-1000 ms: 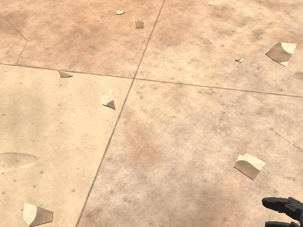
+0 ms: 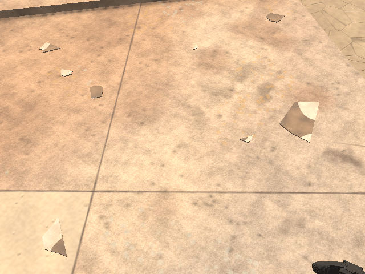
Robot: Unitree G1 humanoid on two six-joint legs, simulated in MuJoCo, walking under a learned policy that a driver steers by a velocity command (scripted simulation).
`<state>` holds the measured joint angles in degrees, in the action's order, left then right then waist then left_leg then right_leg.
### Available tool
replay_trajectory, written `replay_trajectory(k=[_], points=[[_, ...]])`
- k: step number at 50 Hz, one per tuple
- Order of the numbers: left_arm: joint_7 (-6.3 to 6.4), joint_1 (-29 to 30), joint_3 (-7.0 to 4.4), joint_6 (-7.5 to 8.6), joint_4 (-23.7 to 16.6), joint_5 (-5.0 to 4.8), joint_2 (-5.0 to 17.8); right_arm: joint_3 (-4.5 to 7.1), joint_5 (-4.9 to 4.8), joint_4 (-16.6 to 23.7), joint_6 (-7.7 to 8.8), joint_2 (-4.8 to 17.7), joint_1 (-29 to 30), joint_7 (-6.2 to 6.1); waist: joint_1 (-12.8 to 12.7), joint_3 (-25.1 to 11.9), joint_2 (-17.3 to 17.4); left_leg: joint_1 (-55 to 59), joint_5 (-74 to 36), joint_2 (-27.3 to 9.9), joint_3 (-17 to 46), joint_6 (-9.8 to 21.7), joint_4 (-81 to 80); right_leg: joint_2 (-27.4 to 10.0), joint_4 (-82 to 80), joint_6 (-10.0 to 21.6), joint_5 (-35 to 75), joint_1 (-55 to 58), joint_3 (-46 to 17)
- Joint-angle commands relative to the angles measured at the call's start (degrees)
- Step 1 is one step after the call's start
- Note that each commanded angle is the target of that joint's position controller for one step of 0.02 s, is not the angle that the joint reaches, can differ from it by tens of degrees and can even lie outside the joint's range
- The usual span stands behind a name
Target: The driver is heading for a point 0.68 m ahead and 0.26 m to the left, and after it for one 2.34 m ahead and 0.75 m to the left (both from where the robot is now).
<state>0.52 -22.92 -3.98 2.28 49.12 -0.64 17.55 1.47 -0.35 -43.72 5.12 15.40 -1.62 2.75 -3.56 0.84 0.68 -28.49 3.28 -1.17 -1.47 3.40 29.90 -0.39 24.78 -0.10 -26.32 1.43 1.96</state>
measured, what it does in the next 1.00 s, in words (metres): walks ahead, turning left: right foot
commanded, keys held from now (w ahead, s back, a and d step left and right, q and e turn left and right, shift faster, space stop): w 0.18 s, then w+q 0.82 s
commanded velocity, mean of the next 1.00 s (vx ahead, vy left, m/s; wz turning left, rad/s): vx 0.50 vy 0.00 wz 0.35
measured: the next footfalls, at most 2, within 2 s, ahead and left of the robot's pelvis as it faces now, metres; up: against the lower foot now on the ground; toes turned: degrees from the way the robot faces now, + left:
right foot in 0.50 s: +0.45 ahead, -0.12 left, +0.00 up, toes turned +8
left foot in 1.02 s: +0.64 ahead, +0.21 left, +0.00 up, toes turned +29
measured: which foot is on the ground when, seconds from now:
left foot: down 0.00-0.50, up 0.52-1.00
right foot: down 0.00-0.00, up 0.02-0.48, down 0.50-1.00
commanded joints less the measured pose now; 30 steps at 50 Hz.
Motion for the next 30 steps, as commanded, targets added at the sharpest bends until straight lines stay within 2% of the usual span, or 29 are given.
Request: replay_trajectory(k=[1, 2, 3, 4, 5, 6, 7, 9, 11, 13, 16, 18, 20, 23, 24, 25, 26, 27, 28, 29, 30], points=[[-0.03, -6.9, 1.27, 1.62, -5.2, 0.53, -1.0, 5.38, 0.35, -3.1, -0.17, 17.9, -22.4, -0.54, 6.8, -21.8, 19.1, 49.8, 13.2, -20.8, 40.6, 15.2, -8.4, 4.6, 43.3, 0.9, -6.0, -36.1, -3.6], [-0.33, -2.3, 0.01, 2.71, -4.5, -0.57, 5.5, 3.91, -0.75, -2.3, -0.06, 12.1, -21.0, -0.45, 9.6, -18.4, 11.4, 47.9, 22.1, -19.5, 41.8, 13.3, -12.6, 1.5, 48.9, 1.6, -7.2, -42.6, -9.9], [-0.59, 3.3, -0.68, 3.35, -6.2, -1.74, 7.7, 3.27, -0.56, -1.7, 0.06, 10.1, -17.4, -0.69, 9.2, -10.7, 8.2, 40.9, 20.7, -17.9, 33.4, 10.9, -13.5, -1.2, 48.7, 2.4, -1.7, -45.8, -8.5], [-0.25, 6.1, -0.49, 3.54, -6.7, -1.41, 7.0, 3.01, 0.02, -1.1, 0.09, 9.3, -13.8, -0.78, 7.6, -6.8, 3.4, 33.4, 14.9, -16.0, 27.8, 9.8, -14.5, -4.1, 46.2, 2.5, 3.5, -44.0, -6.8], [-0.03, 7.5, -0.72, 3.38, -6.9, -0.46, 6.6, 2.63, 0.54, -0.8, 0.17, 7.8, -11.4, -0.74, 6.3, -3.7, 2.6, 27.3, 9.1, -14.2, 23.5, 9.7, -15.9, -5.8, 42.9, 2.2, 6.8, -42.0, -6.5], [-0.09, 6.3, -0.79, 2.88, -6.6, -0.23, 5.9, 2.25, 1.24, -0.7, 0.39, 6.7, -10.3, -0.78, 4.5, -3.5, 4.1, 23.6, 5.2, -12.9, 20.7, 9.5, -17.3, -7.1, 41.3, 2.0, 9.1, -38.4, -7.0], [-0.09, 5.2, -0.67, 2.33, -6.3, -0.2, 4.8, 2.24, 1.18, -0.9, 0.63, 6.5, -10.1, -0.74, 3.6, -3.6, 4.6, 21.7, 3.0, -12.3, 18.9, 9.8, -18.7, -7.4, 39.8, 1.6, 10.0, -36.5, -6.8], [0.02, 5.7, -0.38, 1.46, -6.4, 0.08, 3.4, 2.48, 0.63, -1.7, 1.1, 7.4, -10.6, -0.97, 3.0, -2.2, 3.8, 19.3, -1.0, -12.0, 15.2, 10.7, -21.0, -7.9, 36.4, 0.5, 11.8, -36.8, -6.1], [0.24, 10.2, -0.23, 1.41, -8.1, 0.79, 3.0, 2.88, 0.33, -2.6, 0.97, 8.8, -12.3, -1.53, 3.7, -0.3, 2.3, 19.1, -4.2, -11.4, 13.7, 11.2, -22.4, -8.0, 30.1, -0.8, 16.7, -39.6, -5.7], [0.07, 14.0, 0.03, 1.87, -9.1, 0.94, 2.2, 3.1, -0.02, -3.2, 0.5, 9.4, -13.9, -2.13, 4.7, 0.5, 1.9, 19.6, -5.4, -9.7, 11.3, 10.0, -22.6, -7.1, 22.2, -1.6, 23.2, -39.6, -5.3], [-0.62, 20.2, 0.51, 2.67, -10.3, 0.53, 1.2, 3.4, -0.63, -4.4, -0.13, 10.3, -16.8, -2.77, 6.8, 1.5, 2.1, 19.5, -4.5, -8.0, 9.2, 8.5, -21.8, -4.5, 11.3, -2.3, 30.5, -36.0, -4.1], [-1.23, 23.8, 0.64, 3.15, -11.2, 0.14, 1.2, 3.53, -0.92, -5.3, -0.65, 10.5, -19.4, -2.97, 8.1, 2.0, 2.5, 20.7, -3.2, -8.7, 10.3, 8.4, -20.3, -3.2, 7.6, -2.5, 31.7, -34.4, -4.0], [-1.83, 26.2, 0.51, 3.71, -12.0, -0.14, 2.0, 3.68, -1.16, -5.8, -1.28, 10.4, -20.7, -3.24, 8.3, 2.4, 3.2, 23.3, -2.4, -9.9, 12.5, 8.1, -17.8, -2.5, 4.5, -2.0, 30.3, -33.8, -4.8], [-2.07, 23.2, -0.38, 4.46, -11.4, -0.23, 4.6, 4.33, -1.09, -5.7, -2.06, 11.3, -20.0, -3.77, 5.4, 1.0, 5.1, 25.4, -4.3, -11.5, 15.8, 6.5, -12.7, -1.8, 1.6, -0.1, 24.7, -27.4, -5.0], [-1.81, 18.2, -1.14, 4.64, -9.9, -0.13, 5.9, 4.19, -1.02, -5.4, -2.23, 10.8, -19.2, -3.79, 2.6, -1.5, 5.1, 24.3, -8.7, -9.9, 15.0, 5.3, -7.9, -1.2, -0.2, 1.2, 23.8, -20.0, -4.0], [-1.33, 10.2, -2.32, 4.85, -8.1, 0.53, 8.6, 3.38, -0.52, -4.7, -2.19, 8.4, -18.8, -3.65, -1.0, -7.8, 3.6, 19.9, -8.9, -6.3, 12.8, 3.5, 2.7, -3.8, 1.3, 3.6, 23.9, -6.8, -5.7], [-0.74, 0.5, -3.33, 4.48, -7.1, 1.06, 12.6, 2.03, 1.07, -2.6, -2.14, 4.4, -19.1, -3.64, -4.1, -17.6, -5.1, 9.5, 7.4, -0.9, 8.3, 1.1, 21.0, -15.2, 3.1, 6.6, 22.5, 9.4, -17.3], [-1.2, 0.1, -3.66, 3.75, -6.0, 1.26, 14.8, 1.17, -1.02, -1.0, -1.05, 1.1, -26.7, -3.38, 0.5, -22.3, -23.1, -9.7, 32.1, 4.7, 6.6, -1.1, 36.6, -25.1, -5.0, 14.6, 8.1, 21.4, -42.7], [-1.28, 2.7, -2.08, 3.69, -7.2, 0.81, 8.1, 2.69, -2.18, -2.3, -0.92, 7.9, -23.8, -3.5, -1.1, -15.9, -13.7, -14.9, 29.5, 0.5, 10.4, -1.2, 42.8, -23.0, -7.8, 12.9, -0.6, 16.3, -40.9], [-1.12, 5.7, -1.21, 3.73, -7.4, 0.48, 5.2, 3.53, -2.31, -1.2, -1.03, 10.1, -18.8, -3.46, -1.4, -8.9, -9.3, -16.1, 23.8, -1.5, 9.2, -1.1, 42.9, -20.9, -8.5, 10.6, 1.6, 9.2, -31.1], [-1.22, 8.9, -0.8, 3.76, -7.2, 0.78, 4.3, 3.56, -1.93, -1.1, -1.34, 9.0, -17.1, -3.63, 0.3, -5.6, -5.7, -13.6, 19.4, -3.6, 8.3, -1.6, 41.6, -18.4, -10.0, 9.6, 8.4, 2.5, -24.9]])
